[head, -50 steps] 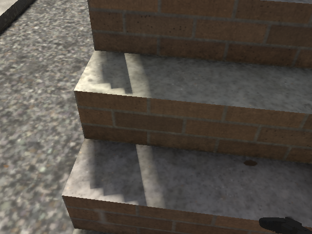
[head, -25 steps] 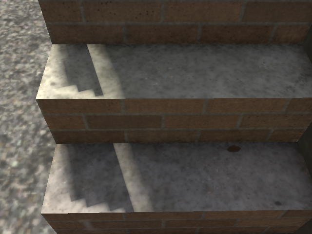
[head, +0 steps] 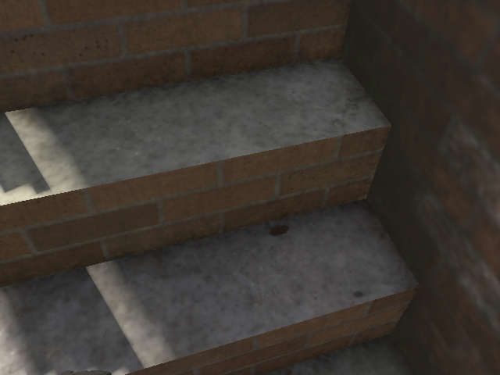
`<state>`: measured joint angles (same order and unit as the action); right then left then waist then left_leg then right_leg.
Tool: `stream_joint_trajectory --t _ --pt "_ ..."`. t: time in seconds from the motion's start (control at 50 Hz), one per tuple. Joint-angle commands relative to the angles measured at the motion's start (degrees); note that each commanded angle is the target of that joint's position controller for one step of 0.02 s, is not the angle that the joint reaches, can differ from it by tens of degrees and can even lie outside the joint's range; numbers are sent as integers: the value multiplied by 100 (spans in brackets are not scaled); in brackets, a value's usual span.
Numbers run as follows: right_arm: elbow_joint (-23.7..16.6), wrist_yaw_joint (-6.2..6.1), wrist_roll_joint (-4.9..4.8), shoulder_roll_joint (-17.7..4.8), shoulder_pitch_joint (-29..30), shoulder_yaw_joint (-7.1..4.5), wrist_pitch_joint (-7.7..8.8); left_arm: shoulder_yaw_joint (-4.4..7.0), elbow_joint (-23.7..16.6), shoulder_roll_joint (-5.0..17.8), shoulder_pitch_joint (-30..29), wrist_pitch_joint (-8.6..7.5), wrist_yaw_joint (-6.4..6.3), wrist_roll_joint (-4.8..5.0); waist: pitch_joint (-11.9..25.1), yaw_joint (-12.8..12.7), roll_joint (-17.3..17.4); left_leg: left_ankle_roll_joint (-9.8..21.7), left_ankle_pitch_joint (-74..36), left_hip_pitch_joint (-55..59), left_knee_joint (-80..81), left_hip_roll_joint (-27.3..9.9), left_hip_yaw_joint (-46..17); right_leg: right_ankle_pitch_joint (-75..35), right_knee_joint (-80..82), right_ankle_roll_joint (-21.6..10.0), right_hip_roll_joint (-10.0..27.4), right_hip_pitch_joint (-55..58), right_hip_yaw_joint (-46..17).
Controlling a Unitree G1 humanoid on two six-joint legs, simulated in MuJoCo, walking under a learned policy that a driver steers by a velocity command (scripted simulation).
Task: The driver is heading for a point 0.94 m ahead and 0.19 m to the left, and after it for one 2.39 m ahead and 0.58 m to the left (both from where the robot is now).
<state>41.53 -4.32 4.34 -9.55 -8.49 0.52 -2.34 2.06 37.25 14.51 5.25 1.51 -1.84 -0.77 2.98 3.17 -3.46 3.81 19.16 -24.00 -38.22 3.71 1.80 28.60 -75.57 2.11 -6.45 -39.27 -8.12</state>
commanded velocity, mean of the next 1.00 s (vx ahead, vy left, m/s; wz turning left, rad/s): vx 0.22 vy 0.00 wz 0.20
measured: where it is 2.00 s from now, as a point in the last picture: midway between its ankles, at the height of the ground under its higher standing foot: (255, 317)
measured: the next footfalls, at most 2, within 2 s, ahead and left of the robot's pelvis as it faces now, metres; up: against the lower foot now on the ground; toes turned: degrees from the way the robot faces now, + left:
right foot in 0.28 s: +0.06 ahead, -0.11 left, +0.00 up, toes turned -7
left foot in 0.80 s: +0.23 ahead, +0.14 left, +0.21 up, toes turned +14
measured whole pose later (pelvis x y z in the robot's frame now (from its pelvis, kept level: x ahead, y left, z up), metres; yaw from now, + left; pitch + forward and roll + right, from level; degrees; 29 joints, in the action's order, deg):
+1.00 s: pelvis +0.15 +0.04 +0.18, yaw +17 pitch +1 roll -3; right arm 46.2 0.1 -0.3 -12.6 -10.8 0.4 -1.7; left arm 0.6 40.9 15.3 7.7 -2.3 1.4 -0.4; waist 5.8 -1.2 -0.4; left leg 4.2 24.1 -34.1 -57.2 3.1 -1.1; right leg 8.0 -117.1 -3.9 -0.1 -48.8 -5.2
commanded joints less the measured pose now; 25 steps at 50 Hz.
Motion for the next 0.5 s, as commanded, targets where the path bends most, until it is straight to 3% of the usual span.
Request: stream_joint_trajectory --t 0.02,0.04,0.06,0.08,0.1,0.12,0.16,0.18,0.2,0.22,0.24,0.26,0.28,0.3,0.32,0.34,0.36,0.4,0.42,0.44,0.46,0.48,0.5 --pt "-802 -179 -266 -517 845 -4 8 -37 -348 203 306 45 28 87 -112 -473 522 1087 -233 457 1441 -1553 -2206 -478 -2806 557 263 -1355 -179" --pt "-780 -240 -311 -541 717 30 -25 -101 -407 164 142 50 2 -23 -290 -343 349 1101 -490 405 1403 -1447 -2032 -892 -2729 647 209 -1388 -29" --pt "-868 -279 -199 -528 462 77 -22 -153 -475 161 134 7 52 -23 -119 -255 354 1188 -768 577 1285 -1397 -1976 -1191 -2620 637 209 -1368 163" --pt "-986 -306 -158 -616 320 51 18 -206 -605 169 -153 -88 85 35 -25 -176 306 1146 -764 1064 1325 -1434 -1982 -1138 -1731 646 367 -1661 145" --pt "-1048 -318 -149 -728 175 -7 36 -304 -673 62 -349 -154 117 67 59 -72 498 1124 -928 1418 1305 -1477 -1959 -1116 -917 628 483 -1738 299" --pt "-1043 -331 -195 -778 -52 -40 54 -384 -700 -46 -428 -176 130 57 152 3 635 1065 -1062 1549 1296 -1486 -1866 -972 -96 601 602 -1502 460" --pt "-978 -345 -252 -741 -123 -50 -95 -540 -494 -296 9 -76 101 28 506 -63 1201 945 -1545 1071 1145 -1128 -1224 -526 1515 400 560 -67 1264" --pt "-898 -341 -266 -778 -387 -75 -155 -571 -415 -316 173 -27 100 48 552 -7 1357 938 -977 945 1148 -1032 -1182 -336 2372 284 516 341 1562" --pt "-713 -298 -331 -777 -726 -129 -106 -570 -311 -364 90 36 125 -42 424 184 1135 1066 -1 451 1550 -1136 -1132 -606 2802 240 251 969 2266" --pt "-756 -194 -234 -952 -542 -149 46 -486 -232 -229 370 27 106 -22 576 42 1643 1131 647 139 1625 -1532 -1595 -803 3288 -64 458 1814 1810" --pt "-664 -80 -165 -937 -401 -133 164 -374 -28 -18 746 12 61 -40 663 -89 1565 1066 1274 -70 1482 -1595 -1671 -939 3558 -361 456 2329 1649" --pt "-596 26 -182 -911 -323 -117 215 -301 189 101 1211 -35 18 25 348 -337 1453 815 1831 -238 1156 -1470 -1659 -986 4359 -645 724 2636 1248" --pt "-602 143 -228 -514 -107 -22 295 -224 399 315 1574 -116 17 -73 133 -474 827 467 1470 -1101 -253 -1066 -1305 -922 4875 -778 1171 3397 572" --pt "-667 250 -356 12 -149 97 407 -112 524 705 2110 -179 45 -247 245 -633 -784 -40 822 -2636 -2701 -272 -624 -439 5828 -1314 2462 4358 -1689" --pt "-301 274 -594 -263 -698 -42 447 68 591 1038 2587 -302 86 -345 715 -840 -870 -367 807 -3300 -5512 51 -1077 1723 6679 -2095 3421 4090 -3784" --pt "-389 276 -593 -302 -528 -87 490 1 679 843 2156 -417 82 -197 -65 -540 -591 -425 188 -4235 -7300 -1 -1532 2117 6728 -1989 3359 3669 -3741" --pt "-549 260 -544 -181 -149 -38 499 -76 695 616 1616 -404 21 -148 -614 -365 -407 -430 -541 -4832 -8465 13 -1468 1159 6510 -1706 3048 3335 -2793" --pt "-666 276 -437 -21 44 62 572 -175 948 66 1519 -421 35 -251 -638 -219 590 -345 -1793 -5250 -8924 -15 -1581 -305 5795 -1170 2364 3310 -1066" --pt "-668 324 -480 58 159 119 579 -253 1151 -265 1654 -472 80 -278 -580 -263 597 -199 -2156 -5319 -9151 -9 -1530 -802 5633 -1013 2241 3150 -540" --pt "-701 398 -514 211 255 184 557 -286 1381 -450 1814 -494 101 -260 -457 -270 565 -94 -2249 -5462 -9607 -43 -1461 -1130 5603 -980 2250 3044 -190" --pt "-668 442 -534 334 103 233 524 -295 1505 -456 1946 -542 117 -235 -376 -205 468 8 -2391 -5642 -9789 -56 -1404 -1215 5559 -967 2243 3000 70" --pt "-655 457 -561 477 137 307 480 -344 1625 -466 2112 -566 153 -283 -351 -217 144 85 -2224 -6148 -10678 -33 -1375 -1384 5671 -1000 2384 3100 -1" --pt "-669 476 -593 537 16 355 466 -336 1659 -414 2066 -560 195 -324 -365 -100 152 96 -2268 -6321 -10623 -158 -1484 -1280 5713 -923 2442 2942 115"
Velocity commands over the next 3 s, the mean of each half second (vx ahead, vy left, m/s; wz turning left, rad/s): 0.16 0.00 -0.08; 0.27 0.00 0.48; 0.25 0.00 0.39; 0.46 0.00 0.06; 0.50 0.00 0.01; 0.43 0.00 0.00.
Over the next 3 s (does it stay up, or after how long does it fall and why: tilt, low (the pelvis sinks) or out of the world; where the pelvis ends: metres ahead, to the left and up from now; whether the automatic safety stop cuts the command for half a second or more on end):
stays up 0.35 0.04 0.31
